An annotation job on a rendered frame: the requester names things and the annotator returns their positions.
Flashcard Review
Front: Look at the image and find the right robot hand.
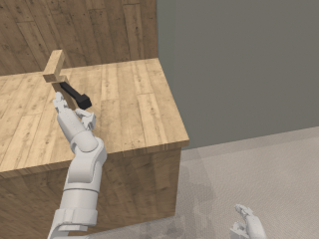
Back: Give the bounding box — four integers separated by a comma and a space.
229, 203, 267, 239

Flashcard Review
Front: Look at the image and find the tap lever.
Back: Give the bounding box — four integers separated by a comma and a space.
59, 82, 92, 110

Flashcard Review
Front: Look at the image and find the left robot hand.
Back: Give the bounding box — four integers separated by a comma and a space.
53, 92, 97, 143

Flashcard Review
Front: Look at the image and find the robot left forearm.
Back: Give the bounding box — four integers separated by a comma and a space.
47, 130, 108, 239

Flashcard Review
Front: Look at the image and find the counter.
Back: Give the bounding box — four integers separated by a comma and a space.
0, 0, 189, 239

